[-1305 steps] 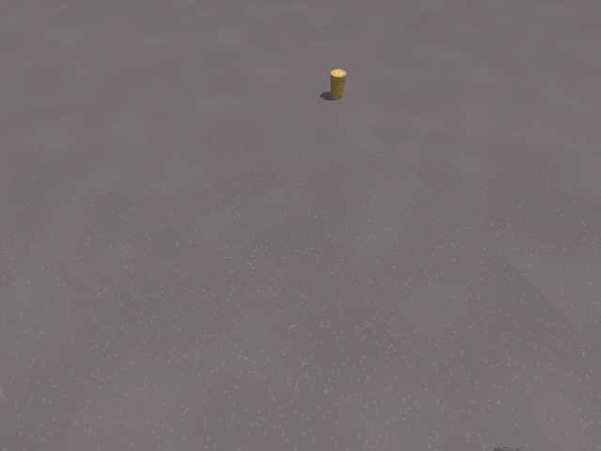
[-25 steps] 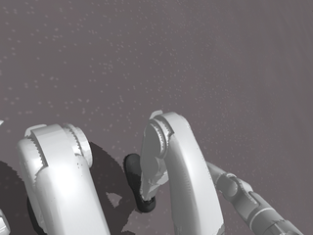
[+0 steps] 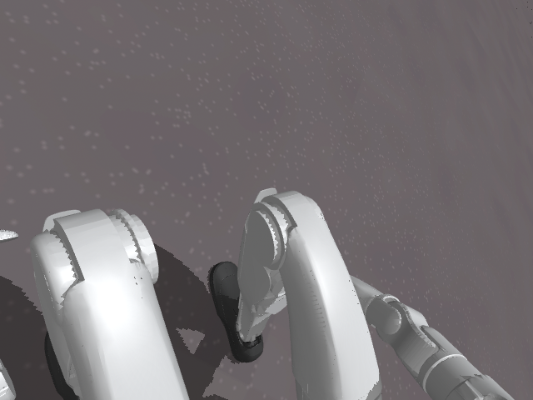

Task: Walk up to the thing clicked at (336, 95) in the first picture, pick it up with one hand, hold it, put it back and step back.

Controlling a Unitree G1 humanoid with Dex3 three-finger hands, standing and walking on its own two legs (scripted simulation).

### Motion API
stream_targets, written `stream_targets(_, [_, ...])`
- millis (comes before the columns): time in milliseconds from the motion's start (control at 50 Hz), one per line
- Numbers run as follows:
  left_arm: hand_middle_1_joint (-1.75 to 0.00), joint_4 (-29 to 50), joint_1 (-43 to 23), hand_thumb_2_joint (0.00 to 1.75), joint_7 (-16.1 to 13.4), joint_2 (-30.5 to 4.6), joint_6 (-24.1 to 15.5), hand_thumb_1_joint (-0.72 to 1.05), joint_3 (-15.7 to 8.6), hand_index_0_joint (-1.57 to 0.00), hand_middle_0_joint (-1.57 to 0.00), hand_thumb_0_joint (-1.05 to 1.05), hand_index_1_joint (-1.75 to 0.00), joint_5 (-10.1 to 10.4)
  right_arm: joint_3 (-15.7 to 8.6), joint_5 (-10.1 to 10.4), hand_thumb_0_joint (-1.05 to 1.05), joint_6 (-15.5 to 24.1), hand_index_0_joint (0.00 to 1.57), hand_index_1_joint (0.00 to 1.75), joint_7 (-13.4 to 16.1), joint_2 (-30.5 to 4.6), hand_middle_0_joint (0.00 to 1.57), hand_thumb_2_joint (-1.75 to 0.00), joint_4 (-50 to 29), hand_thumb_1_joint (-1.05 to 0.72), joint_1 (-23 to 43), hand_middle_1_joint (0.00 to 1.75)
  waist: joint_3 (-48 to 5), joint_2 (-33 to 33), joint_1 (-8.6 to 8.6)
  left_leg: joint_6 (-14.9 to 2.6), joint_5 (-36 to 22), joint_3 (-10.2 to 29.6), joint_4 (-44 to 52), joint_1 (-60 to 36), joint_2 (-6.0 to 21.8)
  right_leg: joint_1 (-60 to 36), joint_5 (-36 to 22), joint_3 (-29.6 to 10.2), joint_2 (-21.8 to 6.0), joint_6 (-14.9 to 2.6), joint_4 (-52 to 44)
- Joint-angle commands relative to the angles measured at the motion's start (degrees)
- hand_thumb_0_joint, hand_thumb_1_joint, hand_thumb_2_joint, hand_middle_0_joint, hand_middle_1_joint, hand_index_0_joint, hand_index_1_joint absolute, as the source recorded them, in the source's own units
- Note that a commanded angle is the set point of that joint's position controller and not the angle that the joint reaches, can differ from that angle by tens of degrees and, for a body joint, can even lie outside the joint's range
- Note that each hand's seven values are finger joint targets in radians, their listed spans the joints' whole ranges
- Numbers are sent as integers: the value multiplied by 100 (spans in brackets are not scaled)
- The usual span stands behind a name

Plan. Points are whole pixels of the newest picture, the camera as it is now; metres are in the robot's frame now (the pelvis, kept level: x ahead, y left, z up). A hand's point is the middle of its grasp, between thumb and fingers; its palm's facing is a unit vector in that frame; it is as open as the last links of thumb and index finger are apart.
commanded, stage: withdraw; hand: left
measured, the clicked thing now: out of the picture +0.38 +0.31 -0.20
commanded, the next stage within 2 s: rise in 0.26 s
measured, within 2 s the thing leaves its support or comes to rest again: rests again in 0.48 s
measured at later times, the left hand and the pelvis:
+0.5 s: hand out of the picture +0.30 +0.40 -0.07, palm faces +0.51 -0.84 -0.17, open 17.4 cm; pelvis +0.01 -0.01 +0.03, yaw +5 degrees
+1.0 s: hand out of the picture +0.21 +0.33 +0.12, palm faces +0.40 -0.80 -0.45, open 17.6 cm; pelvis +0.03 -0.03 +0.21, yaw +14 degrees
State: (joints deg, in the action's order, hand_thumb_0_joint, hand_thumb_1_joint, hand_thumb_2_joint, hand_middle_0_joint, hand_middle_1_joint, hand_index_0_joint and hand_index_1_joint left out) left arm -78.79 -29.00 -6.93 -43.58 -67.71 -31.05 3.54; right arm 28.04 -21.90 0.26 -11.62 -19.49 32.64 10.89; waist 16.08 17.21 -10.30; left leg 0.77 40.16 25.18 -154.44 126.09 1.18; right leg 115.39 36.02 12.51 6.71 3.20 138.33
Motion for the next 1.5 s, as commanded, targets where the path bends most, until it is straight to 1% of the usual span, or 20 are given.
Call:
stream_targets(0, [-3,1344,-888,9,85,-1295,-373,-47,-391,-9,-11,0,-5,16,-871,46,0,-108,20,30,173,-2131,20,-90,-180,-91,-33,30,-3109,-3716,-418,229,-559,-762,2308,-2490,387,-952,-838,815,49,-361,-707])
stream_targets(100, [-1,2460,-696,8,376,-1346,74,-45,-501,-7,-9,0,-3,69,-1210,250,0,-159,20,30,192,-2128,20,-90,-242,-91,-252,30,-3522,-4324,-201,280,-505,-847,2675,-2781,379,-707,-777,667,-42,-423,-672])
stream_targets(260, [-4,3216,86,2,1107,49,1326,-61,251,-9,-9,0,-3,650,-1766,882,0,-87,20,30,275,-1804,20,-90,-72,-91,-750,30,-3469,-3645,-10,152,-69,-1046,2907,-2083,243,-172,-496,425,-115,-430,-907])
stream_targets(340, [-5,3620,-331,4,1371,-318,1562,-61,-112,-10,-7,0,-3,812,-1953,1114,0,-49,20,30,416,-1682,20,-89,-174,-89,-747,30,-3592,-3213,156,9,483,-1115,2921,-1760,224,-131,-39,270,-141,-438,-1097])
stream_targets(360, [0,3333,-179,4,1464,-133,1607,-53,-17,-3,-4,0,0,841,-1987,1152,0,-37,20,30,433,-1647,20,-88,-222,-81,-675,30,-3644,-3156,163,-15,594,-1167,2927,-1725,204,-102,59,227,-150,-439,-1152])
stream_targets(380, [-6,3677,-419,3,1190,-1486,1960,-49,-414,-7,-6,0,-5,-134,-2274,1379,0,-106,20,30,489,-1440,20,-91,-13,-89,-978,30,-4343,-3833,614,-6,340,-1362,3332,-2489,222,-290,37,73,-220,-480,-1313])
stream_targets(440, [-8,3842,-450,5,1111,-617,2455,-52,-28,-7,-7,0,-7,-145,-2497,1555,0,-202,20,30,496,-1406,20,-91,-203,-92,-1059,30,-4232,-4013,474,40,494,-1327,3785,-2564,283,150,105,48,-243,-543,-1276])
stream_targets(480, [-8,4151,-169,4,972,-1208,2831,-53,-416,-8,-8,0,-7,-288,-2610,1682,0,-224,20,30,575,-1302,20,-92,-129,-96,-1222,30,-4814,-4194,795,47,-41,-1495,3867,-2979,244,-142,-168,-115,-281,-556,-1388])
stream_targets(520, [-6,4550,37,9,902,-1427,3190,-49,-559,-6,-6,0,-6,-414,-2758,1758,0,-277,20,30,614,-1210,20,-90,-124,-90,-1404,30,-5270,-4197,893,26,-560,-1692,3805,-3156,197,-306,-444,-246,-299,-580,-1509])
stream_targets(580, [-6,4464,747,7,861,-707,3794,-52,-291,-6,-5,0,-6,-467,-2970,1936,0,-341,20,30,674,-1063,20,-90,-129,-90,-1495,30,-5189,-3659,895,-38,-536,-1761,4052,-3076,151,-299,-385,-327,-347,-582,-1796])
stream_targets(720, [-5,5642,1562,4,736,85,5045,-58,436,-5,-5,0,-5,-480,-3302,2257,0,-458,20,30,867,-913,20,-90,-503,-90,-1593,30,-5557,-2672,936,-156,1,-1843,4930,-3478,115,-1078,84,-537,-403,-530,-2965])
stream_targets(860, [-4,6920,2532,2,373,36,6014,-61,364,-5,-5,0,-4,-374,-3320,2435,0,-519,20,30,1202,-643,20,-90,-848,-90,-1629,30,-5737,-2318,1174,-207,-16,-2125,5890,-4265,60,-2567,184,-869,-484,-491,-4216])
stream_targets(960, [-4,7276,3082,2,146,493,6522,-61,645,-5,-5,0,-4,-283,-3266,2454,0,-441,20,30,1469,-366,20,-90,-972,-90,-1644,30,-5478,-2215,1082,-227,-473,-2413,6358,-4723,-21,-3753,-39,-1147,-569,-436,-5172])
stream_targets(1120, [-4,7018,4022,0,-61,1592,7223,-61,1626,-4,-4,0,-4,-266,-3169,2455,0,-100,20,30,1814,-184,20,-90,-1070,-90,-1898,30,-4625,-1966,843,-220,-1228,-2467,7539,-6030,-21,-5129,-870,-1123,-633,-394,-6475])
stream_targets(1140, [-4,7647,3625,1,-120,1276,7239,-61,1490,-4,-4,0,-4,-263,-3170,2444,0,-65,20,30,1857,-169,20,-90,-1039,-90,-2000,30,-4660,-1997,868,-218,-1224,-2473,7671,-6176,-19,-5331,-849,-1171,-663,-388,-6668])
stream_targets(1220, [-4,7464,4210,1,-247,1760,7585,-61,1933,-4,-4,0,-4,-303,-3101,2447,0,135,20,30,2004,-107,20,-90,-1110,-90,-2095,30,-4375,-2059,821,-171,-1394,-2473,8389,-7000,-19,-5987,-998,-1115,-683,-394,-7296])
stream_targets(1260, [-5,8038,4030,3,-358,1517,7665,-59,1832,-5,-5,0,-5,-299,-3058,2448,0,184,20,30,2094,-45,20,-90,-1096,-90,-2203,30,-4325,-2140,894,-159,-1546,-2484,8690,-7309,-40,-6388,-1135,-1123,-714,-384,-7599])
stream_targets(1280, [-4,7602,4542,1,-357,1968,7798,-61,2179,-4,-4,0,-4,-308,-3032,2447,0,220,20,30,2126,-27,20,-90,-1152,-90,-2168,30,-4081,-2003,839,-151,-1608,-2495,8874,-7490,-38,-6496,-1227,-1071,-692,-373,-7766])
stream_targets(1380, [-5,8560,4668,5,-492,1986,8066,-56,2323,-5,-5,0,-5,-305,-2992,2395,0,364,20,30,2305,17,20,-90,-1150,-90,-2439,30,-3885,-2261,868,-92,-2254,-2470,9625,-8520,-16,-7245,-1852,-898,-636,-365,-8302])
stream_targets(1480, [-5,8940,5380,6,-508,2499,8246,-55,2873,-5,-5,0,-5,-297,-2916,2325,0,503,20,30,2384,150,20,-90,-1229,-90,-2514,30,-3387,-2245,837,-44,-2674,-2408,10162,-9077,11,-7742,-2166,-747,-574,-370,-8686])
